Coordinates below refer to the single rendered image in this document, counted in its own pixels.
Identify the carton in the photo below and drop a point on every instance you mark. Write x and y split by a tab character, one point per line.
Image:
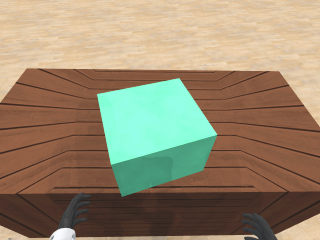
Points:
155	133

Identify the pedestal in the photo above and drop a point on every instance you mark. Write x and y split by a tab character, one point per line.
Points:
265	158

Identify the robot left hand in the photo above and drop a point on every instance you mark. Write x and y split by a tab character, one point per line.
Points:
68	218

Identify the robot right hand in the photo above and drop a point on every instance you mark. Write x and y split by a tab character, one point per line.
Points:
263	232

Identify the robot left forearm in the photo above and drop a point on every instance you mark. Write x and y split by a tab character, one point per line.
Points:
63	234

